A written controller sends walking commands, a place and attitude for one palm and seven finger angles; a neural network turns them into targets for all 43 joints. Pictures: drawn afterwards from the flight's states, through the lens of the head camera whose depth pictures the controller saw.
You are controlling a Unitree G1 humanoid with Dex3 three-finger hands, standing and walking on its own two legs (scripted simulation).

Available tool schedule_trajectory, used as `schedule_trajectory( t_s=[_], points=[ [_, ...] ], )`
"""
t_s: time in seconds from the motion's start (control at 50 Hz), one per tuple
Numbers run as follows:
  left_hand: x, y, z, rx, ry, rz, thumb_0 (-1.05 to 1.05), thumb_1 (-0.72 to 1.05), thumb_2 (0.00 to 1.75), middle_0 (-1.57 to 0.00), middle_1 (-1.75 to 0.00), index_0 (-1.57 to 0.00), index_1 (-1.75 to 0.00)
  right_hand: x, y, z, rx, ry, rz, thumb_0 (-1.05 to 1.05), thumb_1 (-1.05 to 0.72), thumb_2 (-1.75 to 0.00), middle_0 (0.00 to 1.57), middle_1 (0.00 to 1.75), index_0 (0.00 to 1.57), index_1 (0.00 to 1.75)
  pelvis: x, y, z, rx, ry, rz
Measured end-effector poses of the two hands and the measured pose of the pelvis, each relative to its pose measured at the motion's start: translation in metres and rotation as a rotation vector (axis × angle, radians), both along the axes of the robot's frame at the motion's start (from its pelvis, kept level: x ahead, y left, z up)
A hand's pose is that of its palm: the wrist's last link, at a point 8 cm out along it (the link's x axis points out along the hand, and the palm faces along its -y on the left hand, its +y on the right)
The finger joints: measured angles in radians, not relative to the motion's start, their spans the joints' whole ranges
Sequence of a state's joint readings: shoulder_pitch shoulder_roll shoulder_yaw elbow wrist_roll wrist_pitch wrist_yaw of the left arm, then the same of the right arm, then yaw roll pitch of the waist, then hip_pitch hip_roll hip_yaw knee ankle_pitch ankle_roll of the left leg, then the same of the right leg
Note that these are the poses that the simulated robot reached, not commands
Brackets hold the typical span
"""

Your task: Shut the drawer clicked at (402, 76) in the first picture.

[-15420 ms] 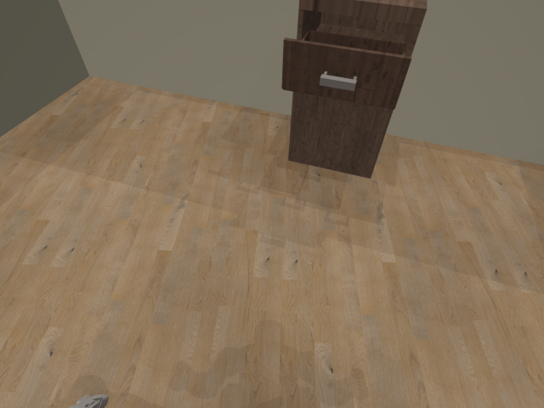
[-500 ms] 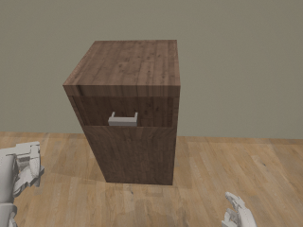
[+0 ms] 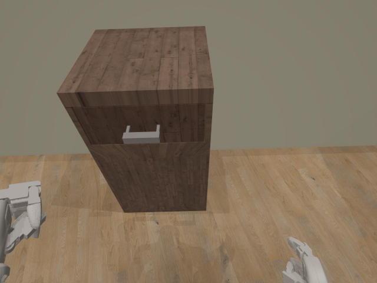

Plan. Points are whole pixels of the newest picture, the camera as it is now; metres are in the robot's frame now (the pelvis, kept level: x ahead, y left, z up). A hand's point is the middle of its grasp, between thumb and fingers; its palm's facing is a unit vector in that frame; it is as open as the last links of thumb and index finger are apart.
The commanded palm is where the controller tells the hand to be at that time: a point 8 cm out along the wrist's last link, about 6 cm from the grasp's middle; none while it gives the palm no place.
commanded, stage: step back with the hand held close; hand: left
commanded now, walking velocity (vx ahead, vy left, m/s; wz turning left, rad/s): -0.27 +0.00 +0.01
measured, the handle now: (142, 132) +0.58 +0.19 -0.08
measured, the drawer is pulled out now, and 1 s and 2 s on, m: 0.00 0.00 0.00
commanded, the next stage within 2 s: stop stepping back and stand still in 1.30 s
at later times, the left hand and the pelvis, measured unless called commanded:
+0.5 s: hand (11, 253) +0.14 +0.25 +0.15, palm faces +0.36 -0.81 -0.46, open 3.2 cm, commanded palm +0.07 +0.29 +0.17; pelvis -0.05 +0.01 -0.01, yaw +0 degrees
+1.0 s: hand out of the picture +0.08 +0.23 +0.16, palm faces +0.34 -0.81 -0.49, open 3.2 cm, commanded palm +0.01 +0.28 +0.17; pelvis -0.11 -0.01 -0.02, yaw +3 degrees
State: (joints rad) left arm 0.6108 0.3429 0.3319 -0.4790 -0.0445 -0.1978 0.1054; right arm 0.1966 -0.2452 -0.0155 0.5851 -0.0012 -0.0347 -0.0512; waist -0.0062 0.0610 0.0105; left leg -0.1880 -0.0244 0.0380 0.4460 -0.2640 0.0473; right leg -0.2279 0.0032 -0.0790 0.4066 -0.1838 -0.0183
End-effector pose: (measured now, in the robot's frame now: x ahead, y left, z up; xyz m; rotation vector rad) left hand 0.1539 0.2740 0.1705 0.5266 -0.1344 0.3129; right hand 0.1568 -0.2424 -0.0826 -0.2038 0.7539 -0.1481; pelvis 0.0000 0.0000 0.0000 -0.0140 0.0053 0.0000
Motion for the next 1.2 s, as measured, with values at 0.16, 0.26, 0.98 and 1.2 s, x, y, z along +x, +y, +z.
schedule_trajectory(
  t_s=[0.16, 0.26, 0.98, 1.2],
  points=[
    [-0.018, 0.013, 0.004, 0.048, 0.001, -0.007, 0.01, 0.89, 0.90, -1.40, -1.60, -1.41, -1.59, -0.016, 0.004, -0.002, -0.023, 0.031, -0.026, 0.01, -0.90, -0.90, 0.20, 0.30, 0.20, 0.30, -0.015, 0.008, -0.003, 0.004, 0.013, 0.002],
    [-0.031, 0.017, 0.003, 0.050, -0.029, 0.008, 0.01, 0.89, 0.90, -1.40, -1.60, -1.41, -1.59, -0.020, 0.015, 0.001, -0.015, -0.005, -0.007, 0.01, -0.90, -0.90, 0.20, 0.30, 0.20, 0.30, -0.028, 0.011, -0.006, 0.008, 0.011, -0.002],
    [-0.104, -0.007, 0.006, 0.078, -0.127, -0.073, 0.01, 0.89, 0.90, -1.40, -1.60, -1.41, -1.59, -0.070, 0.009, 0.003, -0.034, -0.035, 0.051, 0.01, -0.90, -0.89, 0.21, 0.30, 0.20, 0.30, -0.103, -0.007, -0.017, -0.012, 0.039, 0.044],
    [-0.151, 0.017, 0.004, 0.079, -0.118, -0.006, 0.01, 0.89, 0.90, -1.40, -1.60, -1.41, -1.59, -0.132, 0.009, 0.006, -0.080, 0.015, 0.034, 0.01, -0.90, -0.90, 0.20, 0.30, 0.20, 0.30, -0.142, -0.002, -0.011, -0.015, 0.056, 0.067]
  ],
)
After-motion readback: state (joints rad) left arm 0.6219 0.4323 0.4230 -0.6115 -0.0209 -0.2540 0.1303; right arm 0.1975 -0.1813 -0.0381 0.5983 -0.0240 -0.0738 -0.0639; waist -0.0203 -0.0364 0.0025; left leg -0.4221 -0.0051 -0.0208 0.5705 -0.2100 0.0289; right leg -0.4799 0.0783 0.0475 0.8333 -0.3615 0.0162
